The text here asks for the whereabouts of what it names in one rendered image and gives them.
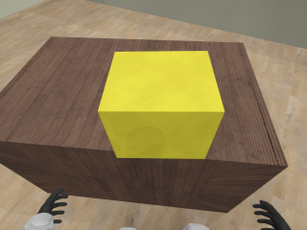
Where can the carton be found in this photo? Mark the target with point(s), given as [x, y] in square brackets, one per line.
[161, 104]

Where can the pedestal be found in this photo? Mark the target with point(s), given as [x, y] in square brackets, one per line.
[52, 135]

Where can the left robot forearm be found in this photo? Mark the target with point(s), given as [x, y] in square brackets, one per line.
[41, 221]

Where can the robot right hand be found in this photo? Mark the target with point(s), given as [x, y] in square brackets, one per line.
[276, 221]

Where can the robot left hand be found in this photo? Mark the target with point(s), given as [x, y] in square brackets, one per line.
[49, 204]

